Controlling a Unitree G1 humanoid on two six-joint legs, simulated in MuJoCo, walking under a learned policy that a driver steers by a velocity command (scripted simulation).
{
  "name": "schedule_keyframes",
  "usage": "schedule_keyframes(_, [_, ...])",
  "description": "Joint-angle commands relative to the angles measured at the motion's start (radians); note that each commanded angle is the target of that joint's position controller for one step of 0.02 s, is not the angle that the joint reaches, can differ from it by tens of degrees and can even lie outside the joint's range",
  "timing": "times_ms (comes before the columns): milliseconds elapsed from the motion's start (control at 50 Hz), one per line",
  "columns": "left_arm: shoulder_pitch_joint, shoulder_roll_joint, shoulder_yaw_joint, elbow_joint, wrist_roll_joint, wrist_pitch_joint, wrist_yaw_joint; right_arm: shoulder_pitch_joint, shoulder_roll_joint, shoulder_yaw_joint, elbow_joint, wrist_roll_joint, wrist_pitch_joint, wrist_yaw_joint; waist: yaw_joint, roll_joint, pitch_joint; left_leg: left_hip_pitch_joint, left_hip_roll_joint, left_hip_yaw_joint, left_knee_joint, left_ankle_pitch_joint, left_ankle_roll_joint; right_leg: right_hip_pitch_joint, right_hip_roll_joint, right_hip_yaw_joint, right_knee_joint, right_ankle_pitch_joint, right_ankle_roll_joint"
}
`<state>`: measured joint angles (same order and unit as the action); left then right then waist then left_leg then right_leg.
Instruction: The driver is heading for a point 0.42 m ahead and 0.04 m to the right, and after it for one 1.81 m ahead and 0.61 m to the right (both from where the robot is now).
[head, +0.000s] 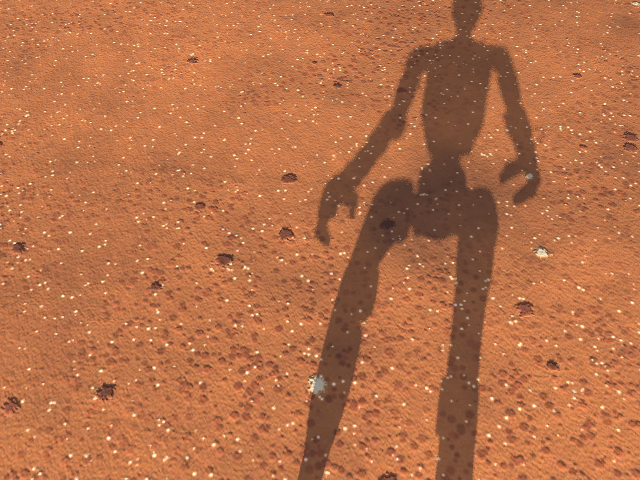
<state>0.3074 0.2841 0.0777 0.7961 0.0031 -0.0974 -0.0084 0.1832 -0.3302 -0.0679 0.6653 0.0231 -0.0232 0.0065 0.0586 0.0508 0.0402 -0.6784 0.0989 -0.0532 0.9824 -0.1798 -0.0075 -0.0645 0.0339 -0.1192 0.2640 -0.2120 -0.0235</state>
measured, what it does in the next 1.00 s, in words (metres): walks ahead, turning right: left foot, then right foot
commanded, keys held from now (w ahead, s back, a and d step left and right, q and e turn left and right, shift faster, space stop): w+q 0.08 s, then w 0.02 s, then w+e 0.22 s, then e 0.68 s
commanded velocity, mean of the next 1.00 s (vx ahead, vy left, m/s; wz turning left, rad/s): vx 0.27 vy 0.00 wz -0.22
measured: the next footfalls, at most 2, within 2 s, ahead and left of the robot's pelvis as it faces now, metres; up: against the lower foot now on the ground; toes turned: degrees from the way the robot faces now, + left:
left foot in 0.20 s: +0.29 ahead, +0.16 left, +0.00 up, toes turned +8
right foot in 0.68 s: +0.50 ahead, -0.05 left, +0.00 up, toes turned -9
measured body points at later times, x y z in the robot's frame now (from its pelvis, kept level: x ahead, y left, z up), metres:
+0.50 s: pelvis +0.27 +0.07 +0.00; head +0.31 +0.08 +0.45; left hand +0.40 +0.35 -0.11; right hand +0.36 -0.20 -0.11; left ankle +0.25 +0.15 -0.74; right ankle +0.38 -0.09 -0.68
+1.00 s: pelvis +0.41 +0.05 -0.01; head +0.45 +0.02 +0.44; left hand +0.63 +0.29 -0.09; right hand +0.50 -0.26 -0.12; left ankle +0.50 +0.21 -0.70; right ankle +0.46 -0.04 -0.74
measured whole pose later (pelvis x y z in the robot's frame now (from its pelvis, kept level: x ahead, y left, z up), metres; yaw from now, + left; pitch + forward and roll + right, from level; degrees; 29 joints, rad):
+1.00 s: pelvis +0.41 +0.05 -0.01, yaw -17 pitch +3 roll +1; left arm 0.18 0.31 0.08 0.63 0.00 0.03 0.02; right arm 0.08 -0.30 -0.06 0.73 0.00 0.01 -0.04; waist 0.03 0.01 0.06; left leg -0.52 0.00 -0.12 0.86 -0.36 -0.08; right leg -0.40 0.10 0.12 0.46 -0.11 -0.07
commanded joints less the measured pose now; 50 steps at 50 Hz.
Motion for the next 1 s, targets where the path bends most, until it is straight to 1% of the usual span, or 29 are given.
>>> schedule_keyframes(20, [-0.104, 0.15, 0.031, -0.074, -0.006, -0.018, 0.005, -0.033, -0.008, 0.011, -0.072, -0.002, -0.018, 0.022, -0.024, -0.097, 0.027, 0.021, 0.023, -0.002, -0.163, 0.172, 0.004, -0.044, -0.266, 0.082, -0.142, 0.267, -0.159])
schedule_keyframes(100, [-0.027, 0.191, 0.041, -0.036, -0.026, -0.001, 0.006, -0.156, -0.009, 0.015, -0.126, 0.001, -0.021, 0.043, 0.015, -0.082, 0.052, 0.047, -0.003, 0.048, -0.316, 0.185, 0.041, 0.046, -0.294, 0.022, -0.122, 0.294, -0.129])
schedule_keyframes(140, [0.021, 0.206, 0.042, -0.006, -0.039, 0.013, 0.001, -0.175, -0.013, 0.012, -0.147, -0.005, -0.024, 0.045, 0.001, -0.082, 0.052, 0.097, -0.044, 0.066, -0.367, 0.085, 0.077, 0.093, -0.32, 0.028, -0.077, 0.443, -0.131])
schedule_keyframes(160, [0.024, 0.222, 0.044, 0.003, -0.042, 0.021, 0.0, -0.149, -0.036, 0.002, -0.148, -0.009, -0.024, 0.044, -0.031, -0.101, 0.026, 0.16, -0.077, 0.089, -0.388, 0.025, 0.096, 0.118, -0.324, 0.024, -0.012, 0.613, -0.127])
schedule_keyframes(200, [0.02, 0.211, 0.027, 0.016, -0.042, 0.034, 0.005, 0.106, -0.124, -0.047, -0.081, -0.012, -0.021, 0.029, -0.186, -0.102, -0.128, 0.555, -0.137, 0.128, -0.462, 0.075, 0.146, 0.02, -0.269, -0.027, 0.318, 0.786, -0.082])
schedule_keyframes(220, [0.035, 0.145, -0.004, -0.006, -0.013, 0.028, 0.005, 0.277, -0.211, -0.072, -0.048, -0.02, -0.012, 0.008, -0.244, 0.009, -0.273, 0.889, 0.058, -0.099, -0.417, 0.142, 0.201, -0.227, -0.21, -0.028, 0.648, 0.419, -0.04])
schedule_keyframes(240, [0.161, 0.031, -0.041, -0.022, -0.015, 0.011, -0.009, 0.261, -0.271, -0.067, -0.055, -0.03, -0.017, 0.005, -0.139, 0.215, -0.441, 1.105, 0.322, -0.611, -0.549, -0.052, 0.361, -0.537, -0.021, 0.099, 0.984, -0.388, 0.012])
schedule_keyframes(260, [0.051, 0.165, -0.007, -0.008, -0.051, -0.002, -0.012, 0.26, -0.171, -0.045, -0.068, -0.031, -0.028, 0.011, -0.214, 0.062, -0.427, 1.038, 0.313, -0.63, -0.631, -0.108, 0.33, -0.601, -0.04, 0.252, 1.073, -0.386, 0.006])
schedule_keyframes(280, [-0.034, 0.183, 0.003, -0.049, -0.072, -0.005, -0.013, 0.21, -0.142, -0.032, -0.049, -0.03, -0.036, 0.013, -0.194, 0.065, -0.25, 0.912, 0.276, -0.442, -0.65, -0.039, 0.283, -0.674, -0.082, 0.226, 1.062, -0.304, 0.0])
schedule_keyframes(300, [-0.057, 0.159, -0.003, -0.05, -0.056, -0.004, -0.005, 0.152, -0.111, -0.024, -0.038, -0.025, -0.044, 0.014, -0.151, 0.022, -0.167, 0.784, 0.23, -0.324, -0.668, 0.044, 0.251, -0.653, -0.131, 0.21, 0.995, -0.212, 0.002])
schedule_keyframes(320, [-0.056, 0.151, 0.001, -0.044, -0.036, 0.004, -0.001, 0.099, -0.078, -0.016, -0.036, -0.029, -0.051, 0.017, -0.115, 0.031, -0.114, 0.682, 0.191, -0.232, -0.698, 0.103, 0.231, -0.614, -0.158, 0.206, 0.943, -0.15, 0.01])
schedule_keyframes(340, [-0.013, 0.14, 0.004, -0.026, -0.036, 0.02, 0.001, 0.059, -0.055, -0.01, -0.04, -0.039, -0.06, 0.017, -0.078, 0.049, -0.095, 0.604, 0.172, -0.161, -0.733, 0.206, 0.221, -0.537, -0.172, 0.215, 0.93, -0.102, 0.022])
schedule_keyframes(380, [0.04, 0.097, 0.001, 0.004, -0.034, 0.054, 0.01, 0.017, -0.03, -0.009, -0.026, -0.046, -0.082, 0.016, -0.038, 0.008, -0.083, 0.537, 0.148, -0.041, -0.765, 0.455, 0.215, -0.468, -0.158, 0.206, 0.913, -0.07, 0.041])
schedule_keyframes(400, [0.055, 0.078, -0.001, -0.001, -0.032, 0.065, 0.013, 0.0, -0.055, -0.016, -0.016, -0.05, -0.089, 0.013, -0.017, 0.039, -0.071, 0.499, 0.171, 0.006, -0.771, 0.564, 0.232, -0.459, -0.151, 0.203, 0.889, -0.057, 0.06])
schedule_keyframes(440, [0.009, 0.072, -0.002, -0.026, -0.02, 0.071, 0.014, -0.03, -0.056, -0.02, 0.0, -0.047, -0.089, -0.002, -0.015, 0.039, -0.024, 0.482, 0.143, 0.106, -0.785, 0.605, 0.216, -0.491, -0.149, 0.193, 0.774, 0.03, 0.083])
schedule_keyframes(500, [-0.089, 0.042, -0.015, -0.063, -0.012, 0.066, -0.008, -0.028, -0.072, -0.024, 0.013, -0.041, -0.067, -0.028, -0.052, 0.02, -0.025, 0.509, 0.103, 0.21, -0.772, 0.575, 0.187, -0.457, -0.13, 0.133, 0.541, 0.212, 0.076])
schedule_keyframes(540, [-0.132, 0.038, -0.017, -0.094, -0.01, 0.066, -0.026, 0.003, -0.097, -0.031, 0.031, -0.035, -0.05, -0.037, -0.076, 0.009, -0.044, 0.572, 0.133, 0.216, -0.748, 0.584, 0.191, -0.449, -0.12, 0.116, 0.455, 0.25, 0.066])
schedule_keyframes(600, [-0.152, 0.073, -0.001, -0.133, -0.009, 0.075, -0.048, -0.001, -0.114, -0.041, 0.044, -0.013, -0.023, -0.042, -0.072, 0.02, -0.047, 0.649, 0.179, 0.212, -0.67, 0.586, 0.181, -0.464, -0.109, 0.102, 0.4, 0.164, 0.029])
schedule_keyframes(640, [-0.122, 0.098, 0.013, -0.147, -0.005, 0.08, -0.056, -0.027, -0.124, -0.048, 0.039, 0.004, -0.006, -0.049, -0.046, 0.031, -0.058, 0.665, 0.188, 0.214, -0.562, 0.662, 0.159, -0.427, -0.079, 0.071, 0.376, 0.072, -0.006])
schedule_keyframes(680, [0.028, 0.156, 0.046, -0.119, -0.003, 0.074, -0.045, -0.031, -0.1, -0.043, 0.036, 0.011, 0.006, -0.053, 0.03, -0.028, -0.136, 0.618, 0.104, 0.256, -0.275, 0.66, 0.091, -0.209, -0.003, 0.043, 0.231, 0.205, -0.069])
schedule_keyframes(700, [0.074, 0.259, 0.074, -0.131, 0.0, 0.073, -0.017, 0.013, -0.073, -0.03, 0.021, -0.023, -0.001, -0.049, 0.034, -0.212, -0.194, 0.425, 0.011, 0.267, 0.005, 0.285, 0.009, -0.008, -0.152, 0.282, 0.209, 0.72, -0.142])
schedule_keyframes(720, [0.026, 0.328, 0.076, -0.165, 0.02, 0.071, -0.008, 0.118, 0.003, -0.004, 0.001, -0.063, -0.003, -0.035, -0.071, -0.357, -0.321, 0.114, -0.184, 0.144, 0.329, -0.544, -0.06, 0.238, -0.383, 0.69, 0.225, 0.93, -0.375])
schedule_keyframes(740, [0.011, 0.255, 0.06, -0.192, 0.014, 0.07, -0.018, 0.066, -0.07, -0.013, 0.017, -0.036, -0.005, -0.02, 0.0, -0.203, -0.427, 0.077, -0.159, -0.051, 0.4, -0.513, -0.045, 0.23, -0.385, 0.734, 0.137, 0.669, -0.396])
schedule_keyframes(760, [-0.054, 0.216, 0.048, -0.205, 0.001, 0.067, -0.02, -0.005, -0.093, -0.02, -0.001, -0.007, -0.001, -0.016, -0.012, -0.146, -0.311, 0.027, -0.125, -0.052, 0.382, -0.432, -0.026, 0.138, -0.353, 0.641, 0.104, 0.49, -0.348])
schedule_keyframes(780, [-0.099, 0.176, 0.039, -0.204, -0.021, 0.072, -0.015, -0.036, -0.085, -0.021, 0.003, -0.017, 0.005, -0.027, -0.033, -0.064, -0.217, 0.014, -0.089, -0.045, 0.308, -0.361, -0.025, 0.037, -0.302, 0.57, 0.081, 0.336, -0.287])
schedule_keyframes(800, [-0.137, 0.148, 0.029, -0.21, -0.029, 0.081, -0.006, -0.052, -0.091, -0.026, 0.004, -0.029, 0.015, -0.038, -0.051, -0.068, -0.156, 0.039, -0.066, -0.044, 0.23, -0.31, -0.029, -0.068, -0.269, 0.521, 0.062, 0.255, -0.251])
schedule_keyframes(860, [-0.159, 0.161, 0.034, -0.227, 0.001, 0.095, 0.014, -0.019, -0.059, -0.022, 0.014, -0.032, 0.027, -0.044, -0.081, -0.147, -0.149, 0.157, -0.092, -0.024, 0.087, -0.234, -0.051, -0.186, -0.194, 0.457, 0.04, 0.263, -0.223])
schedule_keyframes(900, [-0.137, 0.181, 0.043, -0.225, -0.002, 0.1, 0.028, -0.027, -0.041, -0.015, 0.017, -0.031, 0.024, -0.049, -0.069, -0.146, -0.172, 0.168, -0.103, -0.029, -0.005, -0.217, -0.071, -0.171, -0.188, 0.456, 0.055, 0.286, -0.225])
schedule_keyframes(1000, [-0.156, 0.188, 0.049, -0.242, -0.006, 0.124, 0.043, -0.062, -0.043, -0.014, 0.013, -0.023, 0.02, -0.044, -0.045, -0.187, -0.169, 0.224, -0.117, -0.045, -0.169, -0.147, -0.084, -0.209, -0.16, 0.514, 0.056, 0.039, -0.195])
